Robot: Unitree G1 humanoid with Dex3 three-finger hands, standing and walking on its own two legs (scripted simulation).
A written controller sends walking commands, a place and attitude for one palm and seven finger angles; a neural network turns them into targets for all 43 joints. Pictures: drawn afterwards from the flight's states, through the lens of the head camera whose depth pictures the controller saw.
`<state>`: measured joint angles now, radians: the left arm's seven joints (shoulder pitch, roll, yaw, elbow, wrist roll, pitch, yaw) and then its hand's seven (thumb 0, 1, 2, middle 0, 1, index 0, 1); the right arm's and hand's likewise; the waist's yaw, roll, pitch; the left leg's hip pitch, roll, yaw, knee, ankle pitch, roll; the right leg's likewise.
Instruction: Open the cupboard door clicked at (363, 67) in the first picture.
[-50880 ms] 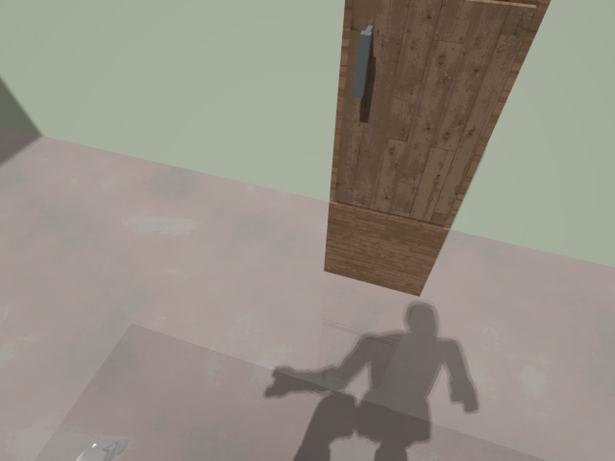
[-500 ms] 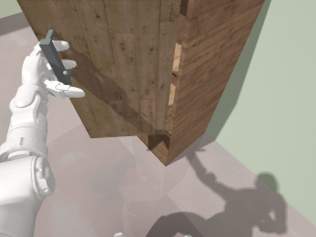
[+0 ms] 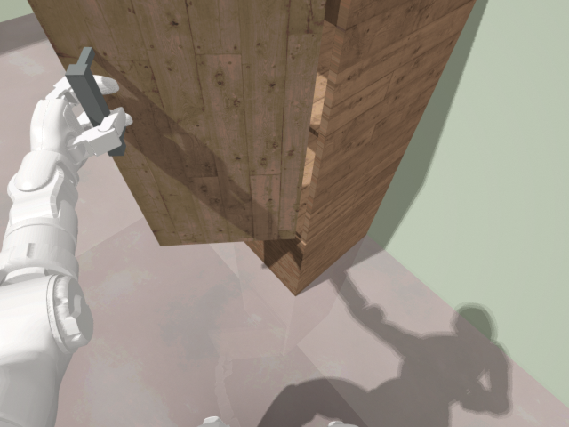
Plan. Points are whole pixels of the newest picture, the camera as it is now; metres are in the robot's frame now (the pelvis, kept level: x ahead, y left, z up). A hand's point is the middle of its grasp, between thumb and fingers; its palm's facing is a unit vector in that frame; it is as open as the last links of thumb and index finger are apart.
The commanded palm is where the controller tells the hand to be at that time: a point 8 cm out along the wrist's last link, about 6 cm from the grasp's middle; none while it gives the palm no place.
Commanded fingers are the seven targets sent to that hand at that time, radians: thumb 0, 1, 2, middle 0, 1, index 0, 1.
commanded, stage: close the thumb around the handle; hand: left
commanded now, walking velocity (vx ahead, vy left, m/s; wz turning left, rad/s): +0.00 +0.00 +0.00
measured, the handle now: (102, 104) +0.53 +0.22 +0.14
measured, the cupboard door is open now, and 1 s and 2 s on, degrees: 53 93 97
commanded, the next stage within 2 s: pull the door open along its arc in 0.12 s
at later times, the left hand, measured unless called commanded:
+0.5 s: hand (116, 142) +0.46 +0.19 +0.14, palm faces +0.01 -1.00 +0.00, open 5.7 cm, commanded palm +0.41 +0.24 +0.14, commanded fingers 0.00 0.90 0.90 -0.40 -1.35 -0.40 -1.35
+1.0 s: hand (185, 245) +0.30 +0.09 +0.14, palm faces +0.30 -0.95 +0.07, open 6.3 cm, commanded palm +0.24 +0.17 +0.14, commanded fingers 0.00 0.90 0.90 -0.40 -1.35 -0.40 -1.35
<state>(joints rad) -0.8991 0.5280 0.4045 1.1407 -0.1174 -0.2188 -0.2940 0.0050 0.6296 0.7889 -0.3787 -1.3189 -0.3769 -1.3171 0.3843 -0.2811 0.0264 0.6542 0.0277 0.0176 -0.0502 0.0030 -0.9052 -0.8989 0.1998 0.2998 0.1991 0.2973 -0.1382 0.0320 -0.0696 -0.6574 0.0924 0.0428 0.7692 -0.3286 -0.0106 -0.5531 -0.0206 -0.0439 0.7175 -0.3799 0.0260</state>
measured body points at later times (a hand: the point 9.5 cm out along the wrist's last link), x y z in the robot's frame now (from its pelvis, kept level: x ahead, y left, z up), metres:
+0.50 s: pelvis +0.01 +0.01 +0.00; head +0.06 +0.00 +0.45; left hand +0.46 +0.25 +0.14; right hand +0.04 -0.26 -0.11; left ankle +0.02 +0.13 -0.71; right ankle -0.02 -0.14 -0.71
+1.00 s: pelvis +0.02 -0.03 +0.02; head -0.01 -0.05 +0.47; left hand +0.28 +0.14 +0.14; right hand +0.24 -0.22 -0.04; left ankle +0.02 +0.13 -0.71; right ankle -0.02 -0.14 -0.71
